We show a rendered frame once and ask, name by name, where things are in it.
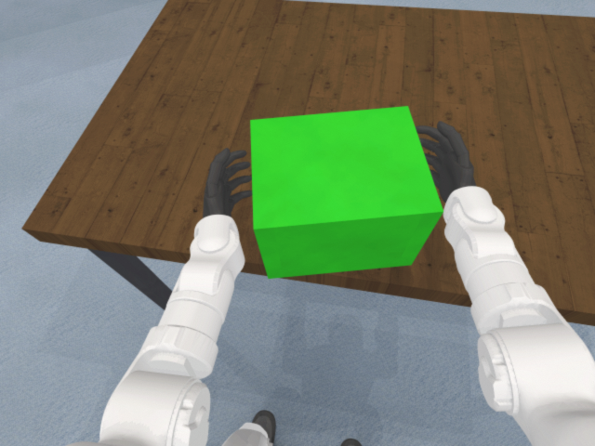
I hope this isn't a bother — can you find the left robot shin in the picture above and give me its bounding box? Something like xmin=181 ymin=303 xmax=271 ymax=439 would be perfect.
xmin=239 ymin=423 xmax=268 ymax=438

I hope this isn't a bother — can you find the right robot upper arm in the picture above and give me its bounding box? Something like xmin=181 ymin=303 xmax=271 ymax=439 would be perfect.
xmin=478 ymin=323 xmax=595 ymax=446

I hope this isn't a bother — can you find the carton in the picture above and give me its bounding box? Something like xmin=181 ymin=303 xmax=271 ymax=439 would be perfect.
xmin=250 ymin=106 xmax=443 ymax=279

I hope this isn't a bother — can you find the table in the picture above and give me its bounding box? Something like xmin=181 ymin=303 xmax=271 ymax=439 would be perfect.
xmin=22 ymin=0 xmax=595 ymax=326

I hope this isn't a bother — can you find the left robot upper arm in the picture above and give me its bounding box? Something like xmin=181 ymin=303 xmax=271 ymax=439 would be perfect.
xmin=66 ymin=371 xmax=210 ymax=446

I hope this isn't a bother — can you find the left robot forearm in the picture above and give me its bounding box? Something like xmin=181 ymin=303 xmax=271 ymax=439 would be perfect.
xmin=99 ymin=215 xmax=245 ymax=439

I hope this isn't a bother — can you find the right robot hand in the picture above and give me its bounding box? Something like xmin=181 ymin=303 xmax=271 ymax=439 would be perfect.
xmin=416 ymin=121 xmax=476 ymax=203

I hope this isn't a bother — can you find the left robot foot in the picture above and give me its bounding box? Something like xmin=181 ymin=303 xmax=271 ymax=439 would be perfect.
xmin=252 ymin=410 xmax=276 ymax=446

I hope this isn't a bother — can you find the left robot hand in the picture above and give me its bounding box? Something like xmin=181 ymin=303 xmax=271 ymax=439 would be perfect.
xmin=203 ymin=148 xmax=252 ymax=218

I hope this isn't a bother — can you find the right robot forearm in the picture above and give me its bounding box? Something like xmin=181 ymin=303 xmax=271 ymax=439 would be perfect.
xmin=443 ymin=186 xmax=595 ymax=377

